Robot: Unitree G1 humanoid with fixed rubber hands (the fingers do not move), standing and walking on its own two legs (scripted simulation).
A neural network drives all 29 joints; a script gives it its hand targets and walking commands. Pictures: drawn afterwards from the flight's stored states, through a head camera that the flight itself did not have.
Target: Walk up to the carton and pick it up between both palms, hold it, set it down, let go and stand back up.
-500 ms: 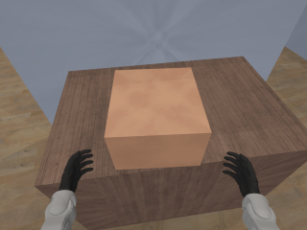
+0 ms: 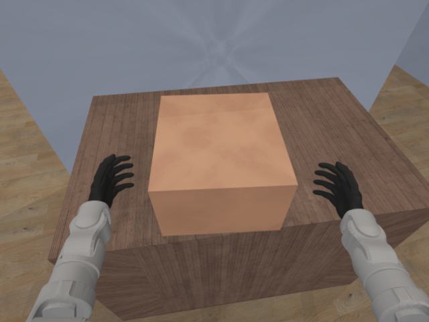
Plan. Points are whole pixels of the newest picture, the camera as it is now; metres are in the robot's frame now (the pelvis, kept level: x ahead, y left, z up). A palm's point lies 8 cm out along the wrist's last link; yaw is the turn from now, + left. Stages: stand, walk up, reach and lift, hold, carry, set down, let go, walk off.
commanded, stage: reach and lift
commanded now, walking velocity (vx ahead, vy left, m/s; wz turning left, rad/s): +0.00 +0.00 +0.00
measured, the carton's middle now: (218, 160) +0.50 +0.04 -0.02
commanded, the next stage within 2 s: none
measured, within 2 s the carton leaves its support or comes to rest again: neither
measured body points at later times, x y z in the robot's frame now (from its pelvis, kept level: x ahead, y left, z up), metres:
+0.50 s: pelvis +0.00 +0.00 +0.00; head +0.04 +0.01 +0.45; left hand +0.41 +0.26 +0.08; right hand +0.43 -0.21 +0.08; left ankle +0.00 +0.11 -0.75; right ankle +0.00 -0.11 -0.75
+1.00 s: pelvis +0.00 -0.01 -0.01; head +0.07 +0.01 +0.44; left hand +0.46 +0.26 +0.12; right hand +0.49 -0.21 +0.13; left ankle +0.00 +0.11 -0.75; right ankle +0.00 -0.11 -0.75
